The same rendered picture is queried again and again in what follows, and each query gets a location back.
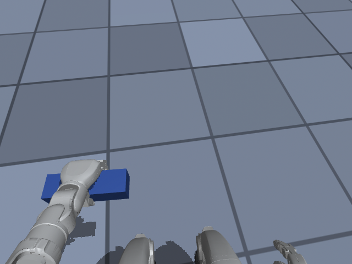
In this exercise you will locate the left robot arm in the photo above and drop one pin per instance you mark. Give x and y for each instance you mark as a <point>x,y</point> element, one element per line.
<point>45,241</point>

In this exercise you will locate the right robot hand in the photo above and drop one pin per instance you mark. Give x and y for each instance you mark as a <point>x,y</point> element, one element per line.
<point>289,252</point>

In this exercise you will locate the left robot hand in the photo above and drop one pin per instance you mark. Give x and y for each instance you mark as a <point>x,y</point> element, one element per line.
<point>84,171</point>

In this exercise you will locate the carton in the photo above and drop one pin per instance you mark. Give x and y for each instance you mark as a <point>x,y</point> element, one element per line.
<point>110,185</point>

